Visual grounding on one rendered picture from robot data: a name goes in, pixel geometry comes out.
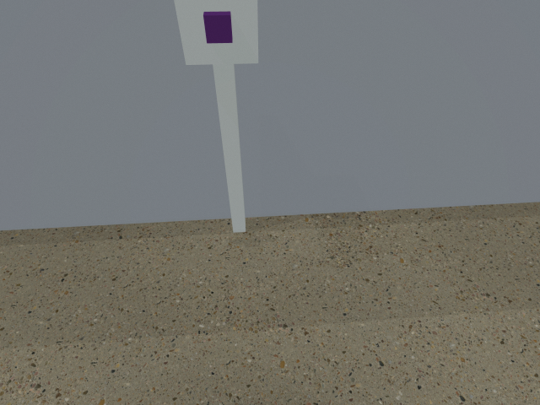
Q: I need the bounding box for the panel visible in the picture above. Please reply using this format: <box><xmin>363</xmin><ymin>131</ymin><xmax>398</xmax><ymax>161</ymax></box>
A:
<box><xmin>174</xmin><ymin>0</ymin><xmax>258</xmax><ymax>233</ymax></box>

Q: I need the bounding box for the button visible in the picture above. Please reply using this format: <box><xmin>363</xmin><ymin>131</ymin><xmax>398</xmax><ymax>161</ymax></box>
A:
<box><xmin>203</xmin><ymin>12</ymin><xmax>233</xmax><ymax>43</ymax></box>

